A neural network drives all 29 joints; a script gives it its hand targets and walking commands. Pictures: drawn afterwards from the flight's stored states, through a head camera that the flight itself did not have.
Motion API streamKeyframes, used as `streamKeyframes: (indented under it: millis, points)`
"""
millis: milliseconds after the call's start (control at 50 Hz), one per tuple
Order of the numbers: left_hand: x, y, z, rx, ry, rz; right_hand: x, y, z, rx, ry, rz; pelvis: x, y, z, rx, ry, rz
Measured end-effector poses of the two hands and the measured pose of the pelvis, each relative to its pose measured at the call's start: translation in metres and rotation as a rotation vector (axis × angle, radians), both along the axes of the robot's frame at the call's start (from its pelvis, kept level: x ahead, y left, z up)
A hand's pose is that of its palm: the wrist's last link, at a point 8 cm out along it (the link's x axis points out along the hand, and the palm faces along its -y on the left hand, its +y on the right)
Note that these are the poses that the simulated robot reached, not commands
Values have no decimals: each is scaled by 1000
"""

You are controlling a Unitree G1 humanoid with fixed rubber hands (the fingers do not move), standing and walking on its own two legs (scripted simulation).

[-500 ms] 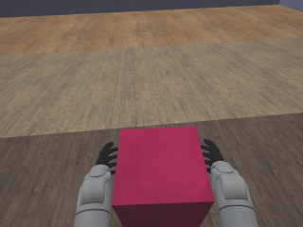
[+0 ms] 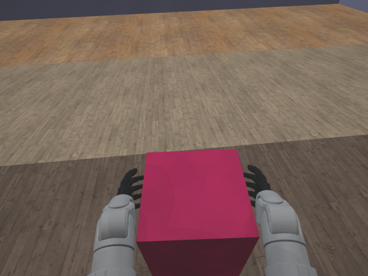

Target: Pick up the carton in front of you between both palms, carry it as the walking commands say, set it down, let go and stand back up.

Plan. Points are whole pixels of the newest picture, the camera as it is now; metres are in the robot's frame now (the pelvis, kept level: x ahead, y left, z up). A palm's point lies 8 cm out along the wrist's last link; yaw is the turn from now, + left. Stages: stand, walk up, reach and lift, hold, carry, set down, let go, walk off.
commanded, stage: hold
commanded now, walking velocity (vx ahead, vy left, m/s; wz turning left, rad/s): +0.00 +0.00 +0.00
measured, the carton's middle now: (194, 216) +0.29 +0.00 -0.02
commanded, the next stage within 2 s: carry in 0.16 s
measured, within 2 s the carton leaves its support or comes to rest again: neither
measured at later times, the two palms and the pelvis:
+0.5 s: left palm (122, 165) +0.36 +0.16 +0.09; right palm (250, 162) +0.36 -0.14 +0.09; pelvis +0.09 +0.01 +0.00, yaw -2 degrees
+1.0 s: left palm (125, 114) +0.60 +0.20 +0.07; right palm (219, 111) +0.60 -0.10 +0.07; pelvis +0.37 +0.05 -0.03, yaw -2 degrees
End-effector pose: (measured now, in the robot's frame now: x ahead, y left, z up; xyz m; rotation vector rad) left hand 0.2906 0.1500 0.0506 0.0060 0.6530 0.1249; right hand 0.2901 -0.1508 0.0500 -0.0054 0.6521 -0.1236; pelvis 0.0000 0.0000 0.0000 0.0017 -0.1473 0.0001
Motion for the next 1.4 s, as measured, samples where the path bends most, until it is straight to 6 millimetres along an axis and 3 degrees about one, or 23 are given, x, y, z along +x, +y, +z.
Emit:
streamKeyframes:
  millis: [220,340,440,540,640,740,840,980,1100,1180,1280,1400]
  points:
    - [6,0,0,10,1,-5,6,0,1,-12,1,7,11,-1,-2,-2,66,1]
    - [29,6,15,-9,-58,9,30,6,17,4,-58,-8,31,5,-7,-3,148,21]
    - [54,18,31,-30,-96,31,57,19,34,17,-97,-14,64,15,-10,6,199,-17]
    - [86,7,42,-41,-74,19,79,8,40,37,-74,-55,103,11,-4,-25,232,-32]
    - [118,-6,37,-47,-57,14,108,-5,36,46,-57,-88,151,1,-12,-30,239,14]
    - [142,7,35,-60,14,85,151,7,39,53,16,-41,202,2,-1,1,250,19]
    - [195,26,40,-71,-7,116,211,27,41,64,-3,-14,261,15,-2,10,240,12]
    - [301,52,18,-97,-33,74,301,52,22,41,-33,-59,357,50,-30,22,205,-18]
    - [371,49,23,-86,48,-7,346,50,27,41,46,-145,418,64,-6,-3,222,-47]
    - [419,48,36,-85,19,-26,391,49,42,38,17,-161,464,66,5,-23,229,-43]
    - [480,48,46,-85,-30,5,464,49,54,37,-29,-126,530,59,6,-27,227,-30]
    - [562,38,39,-70,-52,50,559,39,42,52,-47,-79,623,39,-11,-11,214,-11]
